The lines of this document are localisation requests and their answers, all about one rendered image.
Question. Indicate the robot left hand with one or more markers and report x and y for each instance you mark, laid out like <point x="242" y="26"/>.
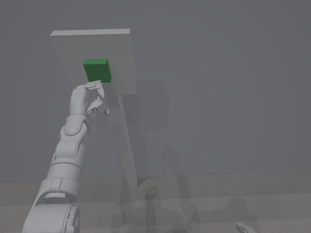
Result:
<point x="81" y="104"/>

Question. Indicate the panel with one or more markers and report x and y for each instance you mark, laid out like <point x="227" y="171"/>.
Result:
<point x="73" y="48"/>

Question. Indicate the robot left upper arm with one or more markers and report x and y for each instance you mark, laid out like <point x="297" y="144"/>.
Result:
<point x="54" y="218"/>

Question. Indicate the left robot forearm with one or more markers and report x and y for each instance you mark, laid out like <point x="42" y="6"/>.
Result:
<point x="62" y="184"/>

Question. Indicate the robot right hand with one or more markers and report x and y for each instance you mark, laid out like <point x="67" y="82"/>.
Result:
<point x="243" y="228"/>

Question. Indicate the button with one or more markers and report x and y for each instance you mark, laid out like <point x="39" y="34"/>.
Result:
<point x="97" y="69"/>

